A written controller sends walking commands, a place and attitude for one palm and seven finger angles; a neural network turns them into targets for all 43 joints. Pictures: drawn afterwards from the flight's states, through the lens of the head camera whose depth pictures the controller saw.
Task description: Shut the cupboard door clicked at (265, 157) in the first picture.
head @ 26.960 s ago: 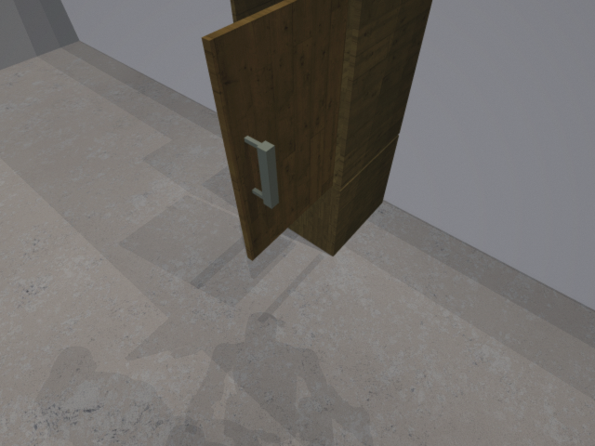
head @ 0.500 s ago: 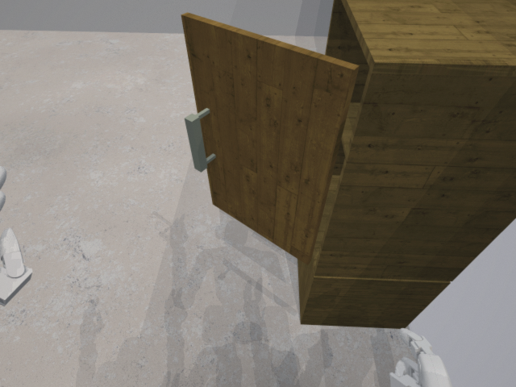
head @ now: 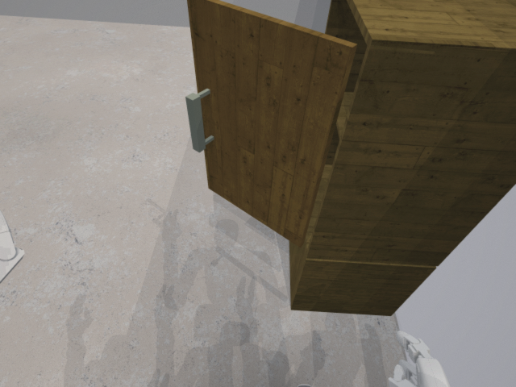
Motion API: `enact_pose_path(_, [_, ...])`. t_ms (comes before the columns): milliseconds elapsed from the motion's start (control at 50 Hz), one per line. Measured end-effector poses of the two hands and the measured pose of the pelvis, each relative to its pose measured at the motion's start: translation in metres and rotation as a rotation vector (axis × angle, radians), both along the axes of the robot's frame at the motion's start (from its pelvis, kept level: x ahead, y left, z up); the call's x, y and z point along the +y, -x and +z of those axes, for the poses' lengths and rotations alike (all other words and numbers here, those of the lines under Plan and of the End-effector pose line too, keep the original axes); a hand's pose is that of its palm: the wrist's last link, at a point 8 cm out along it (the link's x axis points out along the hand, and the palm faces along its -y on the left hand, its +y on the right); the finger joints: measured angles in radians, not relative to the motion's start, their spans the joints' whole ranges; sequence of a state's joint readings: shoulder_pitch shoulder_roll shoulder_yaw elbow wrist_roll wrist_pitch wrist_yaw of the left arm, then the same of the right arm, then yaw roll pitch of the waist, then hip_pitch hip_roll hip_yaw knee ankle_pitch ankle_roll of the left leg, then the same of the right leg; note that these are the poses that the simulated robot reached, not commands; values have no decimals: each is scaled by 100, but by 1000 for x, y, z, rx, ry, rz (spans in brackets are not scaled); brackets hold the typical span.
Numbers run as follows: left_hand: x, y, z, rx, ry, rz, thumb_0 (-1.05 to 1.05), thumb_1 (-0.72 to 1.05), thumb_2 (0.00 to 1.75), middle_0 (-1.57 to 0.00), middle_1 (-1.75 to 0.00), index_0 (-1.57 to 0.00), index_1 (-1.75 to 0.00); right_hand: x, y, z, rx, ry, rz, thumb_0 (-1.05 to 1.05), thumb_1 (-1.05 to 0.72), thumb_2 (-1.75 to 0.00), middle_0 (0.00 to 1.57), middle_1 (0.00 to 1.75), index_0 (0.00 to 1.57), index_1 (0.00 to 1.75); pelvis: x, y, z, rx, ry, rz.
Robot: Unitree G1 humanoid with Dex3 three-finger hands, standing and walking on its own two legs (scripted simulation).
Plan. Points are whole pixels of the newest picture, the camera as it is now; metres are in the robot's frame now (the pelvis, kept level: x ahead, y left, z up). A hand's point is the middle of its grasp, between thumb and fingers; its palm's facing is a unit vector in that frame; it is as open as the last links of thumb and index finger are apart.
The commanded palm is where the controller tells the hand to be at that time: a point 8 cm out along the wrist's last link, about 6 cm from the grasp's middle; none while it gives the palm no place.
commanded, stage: step back with the hand held close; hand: left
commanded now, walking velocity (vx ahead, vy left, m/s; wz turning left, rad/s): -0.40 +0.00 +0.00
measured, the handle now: (202, 120) +0.74 +0.17 -0.01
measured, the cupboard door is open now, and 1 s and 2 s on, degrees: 55 55 55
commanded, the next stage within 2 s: stop stepping back and stand still in 0.92 s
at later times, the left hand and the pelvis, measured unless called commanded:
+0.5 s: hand (26, 294) +0.18 +0.24 +0.18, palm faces +0.42 -0.81 -0.40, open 7.4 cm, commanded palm +0.10 +0.28 +0.20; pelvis -0.05 -0.02 +0.01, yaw +0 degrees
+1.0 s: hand out of the picture +0.01 +0.29 +0.19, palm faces +0.53 -0.79 -0.32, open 7.4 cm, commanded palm -0.04 +0.31 +0.20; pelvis -0.18 +0.01 +0.02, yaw +1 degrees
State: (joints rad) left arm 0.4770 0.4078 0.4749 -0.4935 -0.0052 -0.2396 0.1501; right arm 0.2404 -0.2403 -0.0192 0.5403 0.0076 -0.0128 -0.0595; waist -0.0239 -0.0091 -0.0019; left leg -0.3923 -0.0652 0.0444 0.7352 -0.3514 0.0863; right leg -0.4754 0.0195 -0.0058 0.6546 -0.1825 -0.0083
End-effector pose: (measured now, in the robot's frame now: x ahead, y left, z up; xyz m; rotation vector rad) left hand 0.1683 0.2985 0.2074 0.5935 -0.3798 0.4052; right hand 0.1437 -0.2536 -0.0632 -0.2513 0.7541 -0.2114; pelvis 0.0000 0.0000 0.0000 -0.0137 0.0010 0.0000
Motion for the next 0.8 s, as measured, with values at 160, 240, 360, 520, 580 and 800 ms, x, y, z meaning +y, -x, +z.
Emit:
enact_pose_path(160, [9,14,-14,71,-15,-4,1,89,90,-21,-30,-21,-30,2,18,0,18,12,-17,1,-90,-90,20,30,20,30,5,12,-1,10,1,-3])
enact_pose_path(240, [13,23,-10,48,-8,17,1,89,90,-21,-30,-21,-30,8,19,-2,14,18,0,1,-90,-90,20,30,20,30,5,15,0,-2,19,14])
enact_pose_path(360, [11,34,3,-45,23,46,1,89,90,-21,-30,-21,-30,17,11,1,1,-4,46,1,-90,-90,20,30,20,30,-2,17,5,23,36,9])
enact_pose_path(520, [-22,36,-18,61,90,-61,1,89,90,-21,-30,-20,-30,11,12,14,-50,-31,63,1,-90,-90,21,30,21,30,-17,51,9,40,20,-6])
enact_pose_path(580, [-31,51,-15,88,51,-119,1,89,90,-21,-30,-21,-30,2,25,22,-74,-17,33,1,-90,-90,21,30,21,30,-18,62,9,38,21,-1])
enact_pose_path(800, [30,136,1,2,11,28,1,89,90,-22,-30,-21,-30,7,101,25,-18,79,-11,1,-90,-90,20,29,20,30,10,111,11,6,67,56])
